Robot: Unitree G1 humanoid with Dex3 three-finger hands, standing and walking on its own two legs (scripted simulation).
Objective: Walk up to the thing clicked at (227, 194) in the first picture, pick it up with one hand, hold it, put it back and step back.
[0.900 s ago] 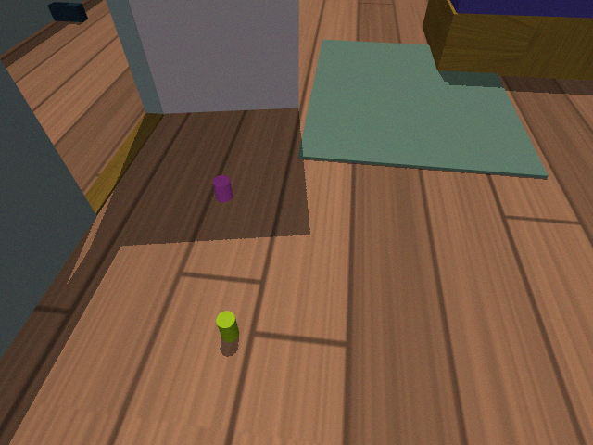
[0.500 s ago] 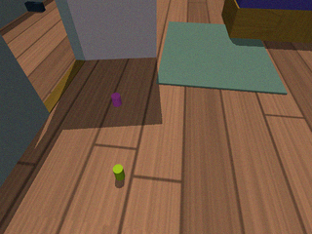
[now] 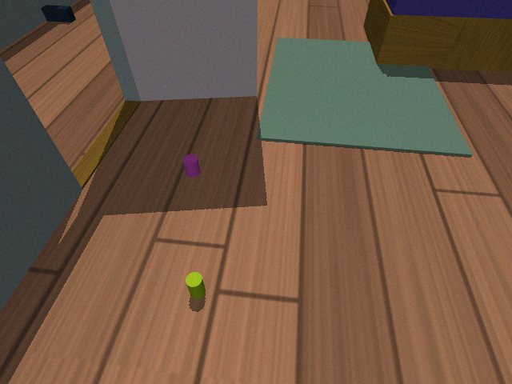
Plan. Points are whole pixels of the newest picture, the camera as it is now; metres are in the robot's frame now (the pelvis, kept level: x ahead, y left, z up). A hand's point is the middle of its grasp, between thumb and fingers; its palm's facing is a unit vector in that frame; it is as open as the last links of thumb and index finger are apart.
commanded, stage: stand
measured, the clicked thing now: (191, 164) +1.40 +0.34 -0.73
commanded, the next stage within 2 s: walk up in 0.22 s
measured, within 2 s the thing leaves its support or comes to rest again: neither
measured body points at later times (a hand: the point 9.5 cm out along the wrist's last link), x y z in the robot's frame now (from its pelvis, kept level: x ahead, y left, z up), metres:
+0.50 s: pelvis -0.02 +0.06 -0.02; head +0.05 +0.05 +0.42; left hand +0.12 +0.35 -0.15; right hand +0.05 -0.30 -0.11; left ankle +0.02 +0.17 -0.75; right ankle -0.01 -0.11 -0.75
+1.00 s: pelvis -0.03 +0.06 -0.03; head -0.01 +0.01 +0.42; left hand +0.28 +0.20 -0.11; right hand -0.23 -0.21 -0.15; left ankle +0.02 +0.17 -0.73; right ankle -0.09 -0.03 -0.75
